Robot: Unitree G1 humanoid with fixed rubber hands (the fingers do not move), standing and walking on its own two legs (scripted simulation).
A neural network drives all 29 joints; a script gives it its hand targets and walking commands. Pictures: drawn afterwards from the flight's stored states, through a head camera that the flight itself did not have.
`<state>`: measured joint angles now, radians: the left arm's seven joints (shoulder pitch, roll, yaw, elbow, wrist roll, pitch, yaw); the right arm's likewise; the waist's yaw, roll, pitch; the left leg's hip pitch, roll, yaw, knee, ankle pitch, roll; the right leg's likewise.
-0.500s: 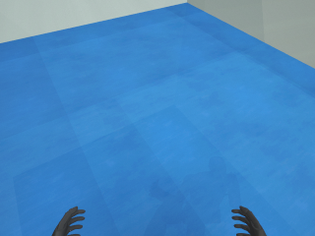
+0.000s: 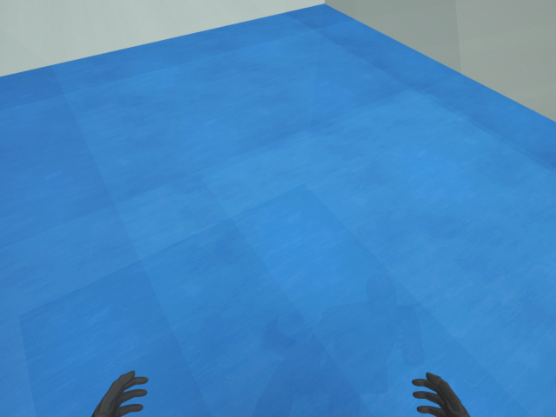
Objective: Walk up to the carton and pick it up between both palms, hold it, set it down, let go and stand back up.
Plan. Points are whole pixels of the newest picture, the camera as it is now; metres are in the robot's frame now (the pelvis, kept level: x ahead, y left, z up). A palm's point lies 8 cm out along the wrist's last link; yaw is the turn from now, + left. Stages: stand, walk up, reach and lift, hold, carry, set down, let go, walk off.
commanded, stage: stand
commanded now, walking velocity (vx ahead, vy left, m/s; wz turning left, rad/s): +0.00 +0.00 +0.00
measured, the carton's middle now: out of the picture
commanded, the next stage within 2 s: walk up in 1.60 s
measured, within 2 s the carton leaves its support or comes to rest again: neither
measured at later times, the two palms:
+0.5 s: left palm out of the picture +0.13 +0.25 -0.09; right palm out of the picture +0.11 -0.25 -0.08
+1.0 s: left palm out of the picture +0.12 +0.26 -0.09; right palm out of the picture +0.10 -0.25 -0.09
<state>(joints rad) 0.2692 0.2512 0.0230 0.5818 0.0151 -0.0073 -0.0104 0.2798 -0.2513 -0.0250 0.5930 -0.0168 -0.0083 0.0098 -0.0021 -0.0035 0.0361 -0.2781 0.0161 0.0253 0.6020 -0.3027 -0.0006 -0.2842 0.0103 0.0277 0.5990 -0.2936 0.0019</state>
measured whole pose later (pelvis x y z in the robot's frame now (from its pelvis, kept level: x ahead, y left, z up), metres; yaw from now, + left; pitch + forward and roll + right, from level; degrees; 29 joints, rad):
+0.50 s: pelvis +0.00 +0.00 +0.00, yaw -1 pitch -1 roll +0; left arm 0.28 0.26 0.02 0.60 0.01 -0.01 -0.01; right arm 0.29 -0.26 -0.02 0.61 -0.02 -0.01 0.01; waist 0.00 -0.01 0.03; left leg -0.27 0.02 0.03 0.59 -0.30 0.00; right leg -0.27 0.01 0.04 0.58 -0.29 0.01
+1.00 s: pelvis +0.00 +0.01 +0.00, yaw -1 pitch -1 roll +0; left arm 0.28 0.26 0.01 0.61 0.01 0.00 -0.01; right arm 0.29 -0.27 -0.01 0.62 -0.01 0.00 0.01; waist 0.00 0.00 0.04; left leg -0.26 0.02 0.05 0.57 -0.29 0.01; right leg -0.27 0.01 0.05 0.57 -0.28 0.01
